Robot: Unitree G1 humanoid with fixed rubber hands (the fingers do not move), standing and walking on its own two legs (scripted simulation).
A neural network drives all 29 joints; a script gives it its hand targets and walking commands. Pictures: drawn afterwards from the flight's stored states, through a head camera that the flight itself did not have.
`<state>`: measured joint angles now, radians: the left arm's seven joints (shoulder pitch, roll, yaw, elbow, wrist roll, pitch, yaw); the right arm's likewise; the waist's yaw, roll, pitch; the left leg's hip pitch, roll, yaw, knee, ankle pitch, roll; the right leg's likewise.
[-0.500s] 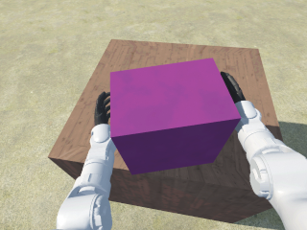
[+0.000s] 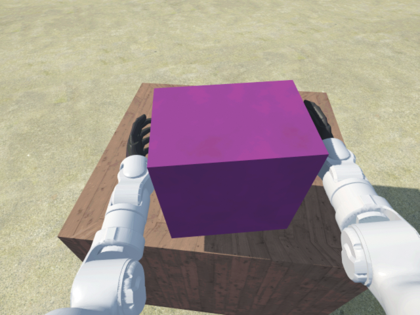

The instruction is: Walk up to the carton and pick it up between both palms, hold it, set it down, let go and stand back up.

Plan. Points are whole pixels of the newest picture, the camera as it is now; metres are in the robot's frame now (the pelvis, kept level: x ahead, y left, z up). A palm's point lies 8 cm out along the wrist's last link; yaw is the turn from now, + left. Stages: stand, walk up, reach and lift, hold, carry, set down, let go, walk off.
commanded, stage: reach and lift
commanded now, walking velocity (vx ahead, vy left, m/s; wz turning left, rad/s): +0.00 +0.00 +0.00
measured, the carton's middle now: (227, 165) +0.40 +0.03 +0.07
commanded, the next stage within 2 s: none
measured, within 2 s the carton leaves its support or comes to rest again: neither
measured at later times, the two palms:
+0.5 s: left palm (133, 142) +0.36 +0.20 +0.15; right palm (330, 149) +0.39 -0.16 +0.14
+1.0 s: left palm (129, 124) +0.37 +0.20 +0.19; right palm (339, 140) +0.38 -0.16 +0.18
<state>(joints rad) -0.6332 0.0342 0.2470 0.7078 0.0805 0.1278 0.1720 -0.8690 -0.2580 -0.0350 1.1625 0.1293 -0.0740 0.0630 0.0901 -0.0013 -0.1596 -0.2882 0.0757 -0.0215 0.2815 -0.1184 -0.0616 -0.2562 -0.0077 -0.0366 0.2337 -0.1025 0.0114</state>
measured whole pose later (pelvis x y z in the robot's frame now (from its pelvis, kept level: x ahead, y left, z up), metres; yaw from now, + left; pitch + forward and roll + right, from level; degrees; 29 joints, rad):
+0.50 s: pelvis -0.01 +0.01 +0.00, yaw +2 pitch +1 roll -1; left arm -0.61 0.04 0.23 0.43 0.13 0.42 0.12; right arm -0.70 -0.21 -0.10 0.80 0.15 0.16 0.02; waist 0.01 -0.01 -0.09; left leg -0.18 0.05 -0.04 0.30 -0.13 -0.05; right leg -0.14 -0.03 -0.06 0.24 -0.12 0.03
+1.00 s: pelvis +0.00 +0.02 +0.00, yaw +2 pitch -2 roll -1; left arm -0.62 0.10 0.24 0.28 0.13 0.59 0.04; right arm -0.68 -0.19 -0.04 0.56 0.27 0.35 -0.11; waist -0.06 -0.01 -0.07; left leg -0.12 0.04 -0.04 0.32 -0.16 -0.03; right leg -0.06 -0.04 -0.05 0.24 -0.14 0.04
